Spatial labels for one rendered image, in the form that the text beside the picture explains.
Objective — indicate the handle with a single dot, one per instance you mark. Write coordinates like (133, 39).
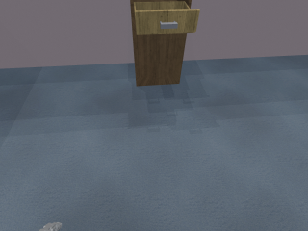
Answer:
(168, 25)

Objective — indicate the cabinet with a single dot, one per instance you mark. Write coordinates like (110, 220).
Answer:
(158, 58)

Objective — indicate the drawer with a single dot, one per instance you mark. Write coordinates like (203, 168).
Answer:
(149, 14)

